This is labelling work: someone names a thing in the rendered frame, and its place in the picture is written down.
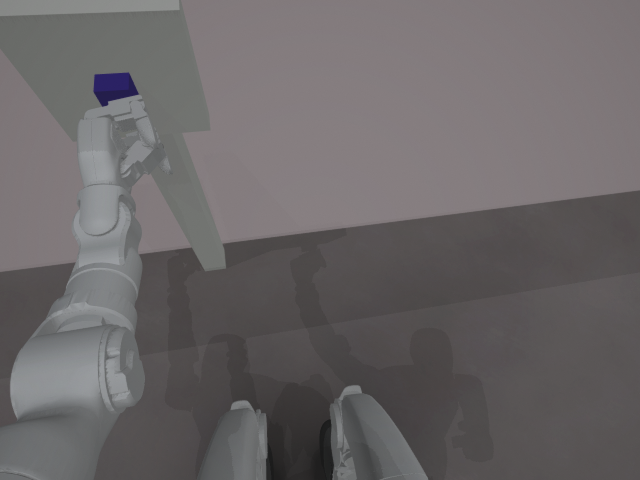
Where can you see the robot thigh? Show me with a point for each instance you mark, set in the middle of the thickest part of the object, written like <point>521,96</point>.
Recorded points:
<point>238,442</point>
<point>378,448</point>

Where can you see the left robot thigh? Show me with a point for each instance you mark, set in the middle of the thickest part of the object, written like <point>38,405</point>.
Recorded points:
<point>238,442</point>

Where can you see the right robot thigh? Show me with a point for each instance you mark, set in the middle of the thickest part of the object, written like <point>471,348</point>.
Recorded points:
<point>378,448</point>

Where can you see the left robot hand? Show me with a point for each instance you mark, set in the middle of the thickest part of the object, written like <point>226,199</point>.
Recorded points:
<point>101,150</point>

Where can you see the left robot forearm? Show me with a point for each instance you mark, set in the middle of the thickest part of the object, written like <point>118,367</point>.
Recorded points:
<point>104,284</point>

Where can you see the button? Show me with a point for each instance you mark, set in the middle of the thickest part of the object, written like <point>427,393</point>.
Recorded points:
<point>108,87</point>

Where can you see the left robot upper arm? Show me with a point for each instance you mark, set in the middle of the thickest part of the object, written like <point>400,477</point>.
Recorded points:
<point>69,390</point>

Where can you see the panel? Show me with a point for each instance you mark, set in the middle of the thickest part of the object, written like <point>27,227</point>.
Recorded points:
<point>58,46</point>

